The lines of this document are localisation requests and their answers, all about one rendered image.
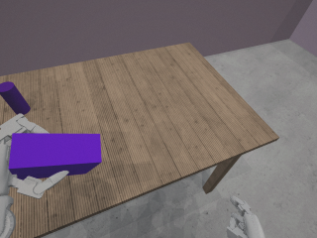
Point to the sponge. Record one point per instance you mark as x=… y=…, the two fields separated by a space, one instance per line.
x=42 y=155

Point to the robot left forearm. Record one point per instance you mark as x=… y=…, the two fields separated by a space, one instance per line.
x=7 y=217

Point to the table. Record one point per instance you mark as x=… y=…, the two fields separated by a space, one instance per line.
x=163 y=115

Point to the robot right hand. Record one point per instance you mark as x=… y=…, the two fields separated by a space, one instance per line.
x=249 y=225

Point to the robot left hand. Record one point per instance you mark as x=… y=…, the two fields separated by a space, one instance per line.
x=32 y=187

